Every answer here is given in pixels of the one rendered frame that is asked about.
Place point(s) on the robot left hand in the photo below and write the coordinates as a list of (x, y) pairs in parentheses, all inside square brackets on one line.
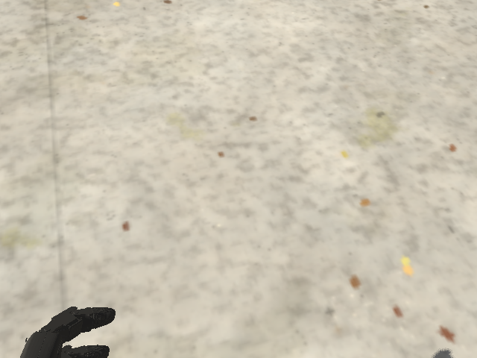
[(48, 342)]

